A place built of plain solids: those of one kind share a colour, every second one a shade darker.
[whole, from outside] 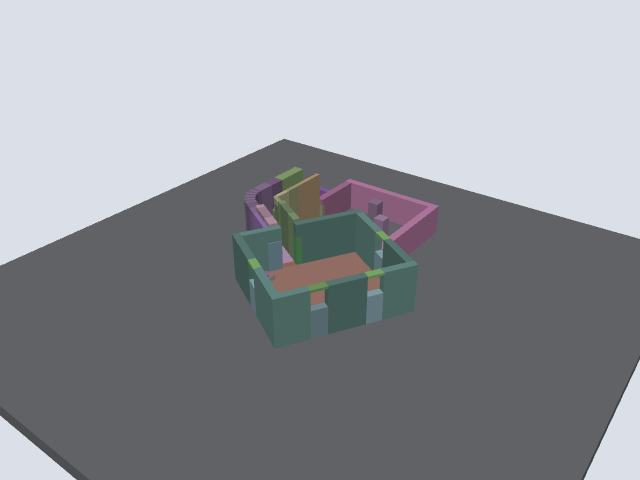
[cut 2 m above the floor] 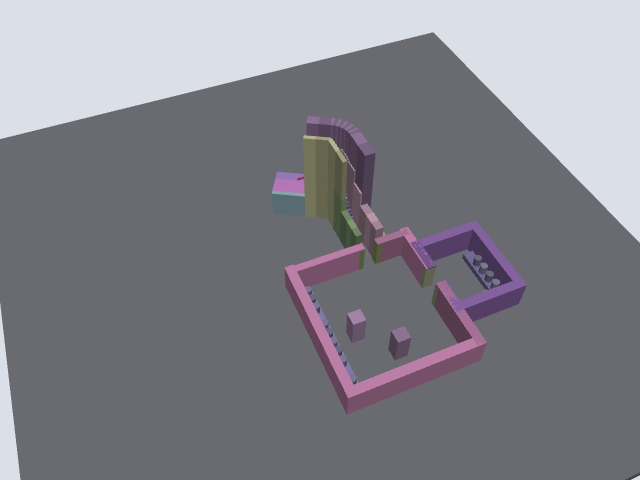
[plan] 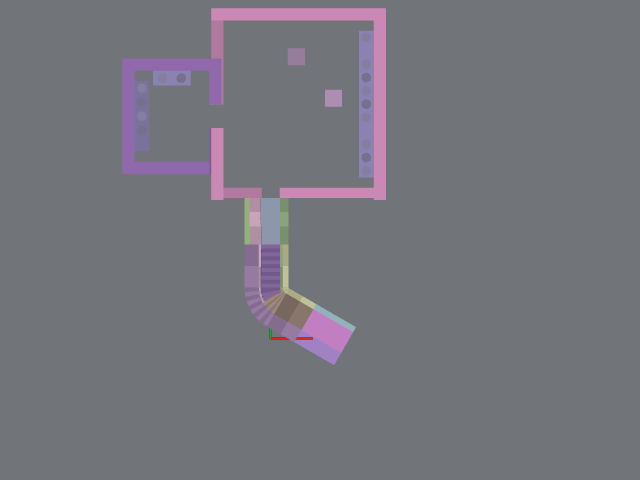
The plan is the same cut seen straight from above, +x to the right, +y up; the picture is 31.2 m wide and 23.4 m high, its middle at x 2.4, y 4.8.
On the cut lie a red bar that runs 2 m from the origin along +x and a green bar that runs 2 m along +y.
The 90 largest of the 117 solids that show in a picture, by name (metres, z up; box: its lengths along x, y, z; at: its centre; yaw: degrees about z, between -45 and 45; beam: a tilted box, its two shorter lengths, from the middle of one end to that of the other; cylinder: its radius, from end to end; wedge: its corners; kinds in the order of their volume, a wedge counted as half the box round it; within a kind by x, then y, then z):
{
 "wall_chamber_1": {"box": [0.6, 3.51, 2.68], "at": [-2.6, 8.5, 1.04]},
 "wall_chamber_2": {"box": [0.6, 4.69, 2.68], "at": [-2.6, 13.75, 1.04]},
 "wall_chamber_3": {"box": [2.37, 0.5, 2.68], "at": [-1.62, 7.1, 1.04]},
 "wall_chamber_4": {"box": [8.52, 0.6, 2.68], "at": [1.36, 15.8, 1.04]},
 "wall_chamber_5": {"box": [5.08, 0.5, 2.68], "at": [2.98, 7.1, 1.04]},
 "wall_chamber_6": {"box": [0.6, 9.35, 2.68], "at": [5.32, 11.42, 1.04]},
 "wall_yard_1": {"box": [0.45, 2.82, 3.0], "at": [3.0, -1.91, 5.77], "yaw": -30.0},
 "wall_yard_2": {"box": [2.98, 0.45, 3.0], "at": [3.51, -3.56, 5.77], "yaw": -30.0},
 "wall_yard_3": {"box": [0.45, 4.32, 3.0], "at": [5.22, 1.94, 5.77], "yaw": -30.0},
 "wall_yard_4": {"box": [2.98, 0.45, 3.0], "at": [6.91, -5.53, 5.77], "yaw": -30.0},
 "wall_yard_5": {"box": [2.98, 0.45, 3.0], "at": [7.29, 2.98, 5.77], "yaw": -30.0},
 "wall_yard_6": {"box": [0.45, 1.97, 3.0], "at": [8.38, -5.5, 5.77], "yaw": -30.0},
 "wall_yard_7": {"box": [0.45, 2.18, 3.0], "at": [9.89, -2.89, 5.77], "yaw": -30.0},
 "wall_yard_8": {"box": [2.98, 0.45, 3.0], "at": [10.69, 1.02, 5.77], "yaw": -30.0},
 "wall_yard_9": {"box": [0.45, 1.97, 3.0], "at": [11.41, -0.27, 5.77], "yaw": -30.0},
 "wall_side_chamber_1": {"box": [0.6, 5.63, 2.53], "at": [-6.94, 10.84, 0.96]},
 "wall_side_chamber_2": {"box": [4.84, 0.6, 2.53], "at": [-4.82, 8.32, 0.96]},
 "wall_side_chamber_3": {"box": [4.84, 0.6, 2.53], "at": [-4.82, 13.35, 0.96]},
 "wall_side_chamber_4": {"box": [0.6, 2.24, 2.53], "at": [-2.7, 9.14, 0.96]},
 "wall_side_chamber_5": {"box": [0.6, 2.24, 2.53], "at": [-2.7, 12.53, 0.96]},
 "mass_rock_left_1": {"wedge": [[-1.28, 2.48, -0.3], [-1.28, 2.48, 7.1], [-1.28, 3.53, -0.3], [-1.28, 3.53, 7.1], [-0.58, 2.48, -0.3], [-0.58, 2.48, 7.1], [-0.58, 3.53, -0.3], [-0.58, 3.53, 7.1]]},
 "mass_rock_left_2": {"wedge": [[-1.28, 2.48, -0.3], [-1.28, 2.48, 7.1], [-1.27, 2.25, -0.3], [-1.27, 2.25, 7.1], [-0.58, 2.48, -0.3], [-0.58, 2.48, 7.1], [-0.57, 2.32, -0.3], [-0.57, 2.32, 7.1]]},
 "mass_rock_left_3": {"wedge": [[-1.28, 3.53, -0.3], [-1.28, 3.53, 7.1], [-1.28, 4.58, -0.3], [-1.28, 4.58, 7.1], [-0.58, 3.53, -0.3], [-0.58, 3.53, 7.1], [-0.58, 4.58, -0.3], [-0.58, 4.58, 7.1]]},
 "mass_rock_left_4": {"wedge": [[-1.27, 2.25, -0.3], [-1.27, 2.25, 7.1], [-1.23, 2.02, -0.3], [-1.23, 2.02, 7.1], [-0.57, 2.32, -0.3], [-0.57, 2.32, 7.1], [-0.55, 2.17, -0.3], [-0.55, 2.17, 7.1]]},
 "mass_rock_left_5": {"wedge": [[-1.23, 2.02, -0.3], [-1.23, 2.02, 7.1], [-1.17, 1.8, -0.3], [-1.17, 1.8, 7.1], [-0.55, 2.17, -0.3], [-0.55, 2.17, 7.1], [-0.51, 2.02, -0.3], [-0.51, 2.02, 7.1]]},
 "mass_rock_left_6": {"wedge": [[-1.17, 1.8, -0.3], [-1.17, 1.8, 7.1], [-1.09, 1.59, -0.3], [-1.09, 1.59, 7.1], [-0.51, 2.02, -0.3], [-0.51, 2.02, 7.1], [-0.45, 1.87, -0.3], [-0.45, 1.87, 7.1]]},
 "mass_rock_left_7": {"wedge": [[-1.09, 1.59, -0.3], [-1.09, 1.59, 7.1], [-0.99, 1.38, -0.3], [-0.99, 1.38, 7.1], [-0.45, 1.87, -0.3], [-0.45, 1.87, 7.1], [-0.38, 1.73, -0.3], [-0.38, 1.73, 7.1]]},
 "mass_rock_left_8": {"wedge": [[-0.99, 1.38, -0.3], [-0.99, 1.38, 7.1], [-0.86, 1.19, -0.3], [-0.86, 1.19, 7.1], [-0.38, 1.73, -0.3], [-0.38, 1.73, 7.1], [-0.29, 1.6, -0.3], [-0.29, 1.6, 7.1]]},
 "mass_rock_left_9": {"wedge": [[-0.86, 1.19, -0.3], [-0.86, 1.19, 7.1], [-0.72, 1.01, -0.3], [-0.72, 1.01, 7.1], [-0.29, 1.6, -0.3], [-0.29, 1.6, 7.1], [-0.2, 1.48, -0.3], [-0.2, 1.48, 7.1]]},
 "mass_rock_left_10": {"wedge": [[-0.72, 1.01, -0.3], [-0.72, 1.01, 7.1], [-0.55, 0.85, -0.3], [-0.55, 0.85, 7.1], [-0.2, 1.48, -0.3], [-0.2, 1.48, 7.1], [-0.09, 1.37, -0.3], [-0.09, 1.37, 7.1]]},
 "mass_rock_left_11": {"wedge": [[-0.55, 0.85, -0.3], [-0.55, 0.85, 7.1], [-0.38, 0.71, -0.3], [-0.38, 0.71, 7.1], [-0.09, 1.37, -0.3], [-0.09, 1.37, 7.1], [0.03, 1.27, -0.3], [0.03, 1.27, 7.1]]},
 "mass_rock_left_12": {"wedge": [[-0.38, 0.71, -0.3], [-0.38, 0.71, 7.1], [-0.19, 0.58, -0.3], [-0.19, 0.58, 7.1], [0.03, 1.27, -0.3], [0.03, 1.27, 7.1], [0.16, 1.19, -0.3], [0.16, 1.19, 7.1]]},
 "mass_rock_left_13": {"wedge": [[-0.19, 0.58, -0.3], [-0.19, 0.58, 7.1], [0.16, 1.19, -0.3], [0.16, 1.19, 7.1], [0.48, 0.2, -0.3], [0.48, 0.2, 7.1], [0.83, 0.81, -0.3], [0.83, 0.81, 7.1]]},
 "mass_rock_left_14": {"wedge": [[0.48, 0.2, -0.3], [0.48, 0.2, 7.1], [0.83, 0.81, -0.3], [0.83, 0.81, 7.1], [1.14, -0.18, -0.3], [1.14, -0.18, 7.1], [1.49, 0.43, -0.3], [1.49, 0.43, 7.1]]},
 "fill_under_steps_1": {"wedge": [[-0.39, 1.73, -0.3], [-0.39, 1.73, 2.42], [-0.3, 1.6, -0.3], [-0.3, 1.6, 2.42], [0.63, 2.32, -0.3], [0.63, 2.32, 2.42], [0.65, 2.29, -0.3], [0.65, 2.29, 2.42]]},
 "fill_under_steps_2": {"wedge": [[-0.3, 1.6, -0.3], [-0.3, 1.6, 2.51], [-0.2, 1.47, -0.3], [-0.2, 1.47, 2.51], [0.65, 2.29, -0.3], [0.65, 2.29, 2.51], [0.67, 2.26, -0.3], [0.67, 2.26, 2.51]]},
 "fill_under_steps_3": {"wedge": [[-0.2, 1.47, -0.3], [-0.2, 1.47, 2.6], [-0.09, 1.36, -0.3], [-0.09, 1.36, 2.6], [0.67, 2.26, -0.3], [0.67, 2.26, 2.6], [0.7, 2.24, -0.3], [0.7, 2.24, 2.6]]},
 "fill_under_steps_4": {"wedge": [[-0.09, 1.36, -0.3], [-0.09, 1.36, 2.69], [0.03, 1.27, -0.3], [0.03, 1.27, 2.69], [0.7, 2.24, -0.3], [0.7, 2.24, 2.69], [0.72, 2.22, -0.3], [0.72, 2.22, 2.69]]},
 "fill_under_steps_5": {"wedge": [[0.03, 1.27, -0.3], [0.03, 1.27, 2.78], [0.16, 1.18, -0.3], [0.16, 1.18, 2.78], [0.72, 2.22, -0.3], [0.72, 2.22, 2.78], [0.75, 2.2, -0.3], [0.75, 2.2, 2.78]]},
 "fill_under_steps_6": {"wedge": [[0.16, 1.18, -0.3], [0.16, 1.18, 2.87], [0.75, 2.2, -0.3], [0.75, 2.2, 2.87], [0.83, 0.79, -0.3], [0.83, 0.79, 3.61], [1.42, 1.82, -0.3], [1.42, 1.82, 3.61]]},
 "fill_under_steps_7": {"wedge": [[0.83, 0.79, -0.3], [0.83, 0.79, 3.61], [1.42, 1.82, -0.3], [1.42, 1.82, 3.61], [1.5, 0.41, -0.3], [1.5, 0.41, 4.36], [2.09, 1.43, -0.3], [2.09, 1.43, 4.36]]},
 "floor_yard_1": {"box": [6.01, 7.11, 0.3], "at": [7.1, -1.27, 4.42], "yaw": -30.0},
 "mass_under_head_1": {"box": [2.24, 1.18, 4.57], "at": [2.76, 0.36, 1.99], "yaw": -30.0},
 "mass_rock_left_foot_1": {"box": [0.7, 2.27, 7.4], "at": [-0.93, 5.71, 3.4]},
 "mass_rock_left_head_1": {"box": [2.25, 0.7, 7.4], "at": [2.29, -0.44, 3.4], "yaw": -30.0},
 "rock_left_1": {"wedge": [[-1.04, 6.17, -0.5], [-1.04, 6.17, 2.83], [-1.04, 6.85, -0.5], [-1.04, 6.85, 2.83], [-0.51, 6.17, 2.83], [-0.51, 6.85, 2.83], [-0.49, 6.17, -0.5], [-0.49, 6.85, -0.5]]},
 "rock_left_2": {"wedge": [[-1.03, 5.45, -0.5], [-1.03, 5.45, 2.83], [-1.03, 6.17, -0.5], [-1.03, 6.17, 2.83], [-0.51, 6.17, 2.83], [-0.49, 6.17, -0.5], [-0.48, 5.45, 2.83], [-0.47, 5.45, -0.5]]},
 "rock_left_3": {"wedge": [[-1.02, 2.48, 0.59], [-1.02, 2.48, 4.93], [-1.02, 3.49, 0.59], [-1.02, 3.49, 4.93], [-0.49, 2.48, 4.93], [-0.48, 3.49, 4.93], [-0.47, 2.48, 0.59], [-0.46, 3.49, 0.59]]},
 "rock_left_4": {"wedge": [[-1.01, 3.49, -0.5], [-1.01, 3.49, 3.92], [-1.01, 4.58, -0.5], [-1.01, 4.58, 3.92], [-0.48, 3.49, 3.92], [-0.47, 4.58, 3.92], [-0.46, 3.49, -0.5], [-0.45, 4.58, -0.5]]},
 "rock_left_5": {"wedge": [[-1.01, 4.58, -0.5], [-1.01, 4.58, 2.83], [-1.01, 5.45, -0.5], [-1.01, 5.45, 2.83], [-0.48, 5.45, 2.83], [-0.47, 5.45, -0.5], [-0.46, 4.58, 2.83], [-0.45, 4.58, -0.5]]},
 "rock_left_6": {"wedge": [[1.27, 0.04, 4.07], [1.27, 0.04, 7.4], [1.54, 0.51, 7.4], [1.54, 0.53, 4.07], [2.45, -0.64, 4.07], [2.45, -0.64, 7.4], [2.72, -0.18, 7.4], [2.72, -0.17, 4.07]]},
 "rock_left_7": {"wedge": [[2.45, -0.64, 4.07], [2.45, -0.64, 7.4], [2.72, -0.18, 7.4], [2.72, -0.17, 4.07], [3.21, -1.09, 4.07], [3.21, -1.09, 7.4], [3.48, -0.62, 7.4], [3.49, -0.61, 4.07]]},
 "rock_right_1": {"wedge": [[0.45, 2.48, 0.59], [0.45, 2.48, 4.93], [0.45, 3.49, 0.59], [0.45, 3.49, 4.93], [0.87, 2.48, 0.59], [0.87, 2.48, 4.93], [0.87, 3.49, 0.59], [0.87, 3.49, 4.93]]},
 "rock_right_2": {"wedge": [[0.45, 3.49, -0.5], [0.45, 3.49, 3.92], [0.45, 4.58, -0.5], [0.45, 4.58, 3.92], [0.87, 3.49, -0.5], [0.87, 3.49, 3.92], [0.87, 4.58, -0.5], [0.87, 4.58, 3.92]]},
 "rock_right_3": {"wedge": [[0.45, 4.58, -0.5], [0.45, 4.58, 2.83], [0.45, 5.45, -0.5], [0.45, 5.45, 2.83], [0.87, 4.58, -0.5], [0.87, 4.58, 2.83], [0.87, 5.45, -0.5], [0.87, 5.45, 2.83]]},
 "rock_right_4": {"wedge": [[0.45, 5.45, -0.5], [0.45, 5.45, 2.83], [0.45, 6.17, -0.5], [0.45, 6.17, 2.83], [0.87, 5.45, -0.5], [0.87, 5.45, 2.83], [0.87, 6.17, -0.5], [0.87, 6.17, 2.83]]},
 "rock_right_5": {"wedge": [[0.45, 6.17, -0.5], [0.45, 6.17, 2.83], [0.45, 6.85, -0.5], [0.45, 6.85, 2.83], [0.87, 6.17, -0.5], [0.87, 6.17, 2.83], [0.87, 6.85, -0.5], [0.87, 6.85, 2.83]]},
 "rock_right_6": {"wedge": [[1.07, 1.85, 3.0], [1.07, 1.85, 7.01], [1.28, 2.22, 3.0], [1.28, 2.22, 7.01], [1.67, 1.51, 3.0], [1.67, 1.51, 7.01], [1.87, 1.87, 3.0], [1.87, 1.87, 7.01]]},
 "rock_right_7": {"wedge": [[1.67, 1.51, 3.68], [1.67, 1.51, 7.4], [1.87, 1.87, 3.68], [1.87, 1.87, 7.4], [2.0, 1.32, 3.68], [2.0, 1.32, 7.4], [2.21, 1.68, 3.68], [2.21, 1.68, 7.4]]},
 "rock_right_8": {"wedge": [[2.0, 1.32, 4.07], [2.0, 1.32, 7.4], [2.21, 1.68, 4.07], [2.21, 1.68, 7.4], [3.19, 0.63, 4.07], [3.19, 0.63, 7.4], [3.4, 1.0, 4.07], [3.4, 1.0, 7.4]]},
 "rock_right_9": {"wedge": [[3.19, 0.63, 4.07], [3.19, 0.63, 7.4], [3.4, 1.0, 4.07], [3.4, 1.0, 7.4], [3.95, 0.19, 4.07], [3.95, 0.19, 7.4], [4.16, 0.55, 4.07], [4.16, 0.55, 7.4]]},
 "mass_rock_right_1": {"wedge": [[0.58, 2.48, -0.3], [0.58, 2.48, 7.1], [0.58, 3.53, -0.3], [0.58, 3.53, 7.1], [0.87, 2.48, -0.3], [0.87, 2.48, 7.1], [0.87, 3.53, -0.3], [0.87, 3.53, 7.1]]},
 "mass_rock_right_2": {"wedge": [[0.58, 3.53, -0.3], [0.58, 3.53, 7.1], [0.58, 4.58, -0.3], [0.58, 4.58, 7.1], [0.87, 3.53, -0.3], [0.87, 3.53, 7.1], [0.87, 4.58, -0.3], [0.87, 4.58, 7.1]]},
 "mass_rock_right_3": {"wedge": [[0.74, 2.19, -0.3], [0.74, 2.19, 7.1], [0.89, 2.44, -0.3], [0.89, 2.44, 7.1], [1.41, 1.81, -0.3], [1.41, 1.81, 7.1], [1.55, 2.06, -0.3], [1.55, 2.06, 7.1]]},
 "mass_rock_right_4": {"wedge": [[1.41, 1.81, -0.3], [1.41, 1.81, 7.1], [1.55, 2.06, -0.3], [1.55, 2.06, 7.1], [2.07, 1.43, -0.3], [2.07, 1.43, 7.1], [2.21, 1.68, -0.3], [2.21, 1.68, 7.1]]},
 "mass_rock_right_foot_1": {"box": [0.29, 2.27, 7.4], "at": [0.72, 5.71, 3.4]},
 "mass_rock_right_head_1": {"box": [2.25, 0.29, 7.4], "at": [3.11, 0.99, 3.4], "yaw": -30.0},
 "bench_1": {"box": [0.72, 3.43, 0.47], "at": [-6.28, 10.84, 0.18]},
 "bench_2": {"box": [1.84, 0.72, 0.5], "at": [-4.82, 12.69, 0.2]},
 "bench_3": {"box": [0.72, 7.15, 0.47], "at": [4.66, 11.42, 0.18]},
 "pillar_1": {"box": [0.84, 0.84, 2.43], "at": [1.25, 13.73, 1.17]},
 "pillar_2": {"box": [0.84, 0.84, 2.43], "at": [3.06, 11.71, 1.17]},
 "wall_yard_under_light_1": {"box": [0.95, 0.45, 1.75], "at": [5.21, -4.55, 5.14], "yaw": -30.0},
 "wall_yard_under_light_2": {"box": [0.95, 0.45, 1.75], "at": [8.99, 2.0, 5.14], "yaw": -30.0},
 "wall_yard_under_light_3": {"box": [0.45, 0.95, 1.75], "at": [9.11, -4.24, 5.14], "yaw": -30.0},
 "wall_yard_under_light_4": {"box": [0.45, 0.95, 1.75], "at": [10.68, -1.53, 5.14], "yaw": -30.0},
 "floor_lower_1": {"box": [1.72, 2.63, 0.4], "at": [0.0, 5.53, -0.2]},
 "floor_upper_1": {"box": [1.99, 1.72, 0.4], "at": [2.87, 0.3, 4.37], "yaw": -30.0},
 "jamb_side_mouth_1": {"box": [0.7, 0.35, 1.95], "at": [-2.65, 10.09, 0.93]},
 "jamb_side_mouth_2": {"box": [0.7, 0.35, 1.95], "at": [-2.65, 11.59, 0.93]},
 "jamb_chamber_mouth_1": {"box": [0.35, 0.5, 1.95], "at": [-0.61, 7.1, 0.93]},
 "jamb_chamber_mouth_2": {"box": [0.35, 0.5, 1.95], "at": [0.61, 7.1, 0.93]},
 "cask_1": {"cylinder": 0.23, "from": [4.66, 8.17, 0.42], "to": [4.66, 8.17, 1.04]},
 "cask_2": {"cylinder": 0.23, "from": [4.66, 8.82, 0.42], "to": [4.66, 8.82, 1.04]},
 "cask_3": {"cylinder": 0.23, "from": [4.66, 9.47, 0.42], "to": [4.66, 9.47, 1.04]},
 "cask_4": {"cylinder": 0.23, "from": [4.66, 10.77, 0.42], "to": [4.66, 10.77, 1.04]},
 "cask_5": {"cylinder": 0.23, "from": [4.66, 11.42, 0.42], "to": [4.66, 11.42, 1.04]},
 "jamb_cellar_door_1": {"box": [0.45, 0.35, 1.9], "at": [4.23, 0.22, 5.52], "yaw": -30.0},
 "threshold_cellar_door_1": {"box": [0.45, 1.57, 0.3], "at": [3.92, -0.31, 4.42], "yaw": -30.0},
 "tread_1": {"wedge": [[-0.56, 2.17, 1.89], [-0.56, 2.17, 2.38], [-0.43, 1.8, 1.89], [-0.43, 1.8, 2.38], [0.6, 2.41, 1.89], [0.6, 2.41, 2.38], [0.62, 2.33, 1.89], [0.62, 2.33, 2.38]]}
}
